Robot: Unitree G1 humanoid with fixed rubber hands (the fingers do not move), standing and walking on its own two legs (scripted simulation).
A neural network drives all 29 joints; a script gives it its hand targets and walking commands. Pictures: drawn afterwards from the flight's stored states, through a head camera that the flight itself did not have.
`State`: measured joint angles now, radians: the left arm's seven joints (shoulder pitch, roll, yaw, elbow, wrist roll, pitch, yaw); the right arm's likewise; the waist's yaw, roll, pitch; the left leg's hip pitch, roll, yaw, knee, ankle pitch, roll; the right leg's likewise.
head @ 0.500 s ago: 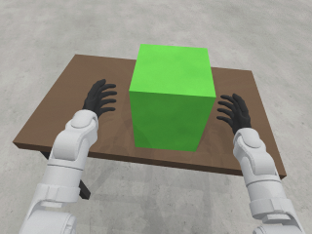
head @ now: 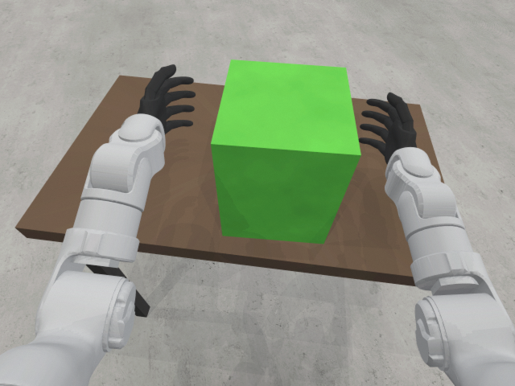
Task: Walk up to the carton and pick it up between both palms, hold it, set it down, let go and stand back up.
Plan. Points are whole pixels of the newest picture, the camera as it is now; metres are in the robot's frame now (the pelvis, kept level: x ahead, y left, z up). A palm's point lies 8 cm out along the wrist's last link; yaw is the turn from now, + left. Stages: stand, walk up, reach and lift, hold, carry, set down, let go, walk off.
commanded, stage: reach and lift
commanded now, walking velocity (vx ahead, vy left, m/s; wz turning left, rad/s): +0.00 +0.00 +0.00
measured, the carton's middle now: (280, 157) +0.48 -0.02 +0.05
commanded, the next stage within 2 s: none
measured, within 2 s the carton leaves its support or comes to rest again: leaves its support in 1.80 s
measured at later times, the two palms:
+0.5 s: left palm (153, 71) +0.47 +0.17 +0.22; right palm (396, 98) +0.47 -0.18 +0.19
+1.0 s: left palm (160, 126) +0.46 +0.18 +0.13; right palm (389, 120) +0.47 -0.19 +0.15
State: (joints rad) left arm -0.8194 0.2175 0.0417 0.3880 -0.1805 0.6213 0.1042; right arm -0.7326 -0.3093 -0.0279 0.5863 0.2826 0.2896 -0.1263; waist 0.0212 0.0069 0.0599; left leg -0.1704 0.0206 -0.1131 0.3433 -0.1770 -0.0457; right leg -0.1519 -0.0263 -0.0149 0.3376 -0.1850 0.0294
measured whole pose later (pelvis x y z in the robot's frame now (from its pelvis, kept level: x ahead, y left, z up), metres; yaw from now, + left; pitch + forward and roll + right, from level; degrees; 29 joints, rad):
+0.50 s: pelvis +0.01 +0.00 +0.00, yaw +0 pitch +7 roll +0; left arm -1.14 0.27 0.04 0.78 -0.18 0.52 0.13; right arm -1.07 -0.35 0.01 0.91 0.34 0.31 -0.13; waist 0.02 0.01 -0.04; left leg -0.31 0.02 -0.11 0.34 -0.17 -0.05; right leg -0.28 -0.02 -0.01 0.33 -0.17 0.03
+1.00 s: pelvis +0.01 +0.00 +0.00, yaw +0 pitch +11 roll -1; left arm -1.05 0.22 0.04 1.18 -0.18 0.05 0.09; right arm -1.10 -0.32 0.02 1.22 0.34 0.07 -0.09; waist 0.02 0.01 -0.11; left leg -0.39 0.03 -0.11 0.35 -0.16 -0.05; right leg -0.36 -0.02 -0.01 0.33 -0.16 0.03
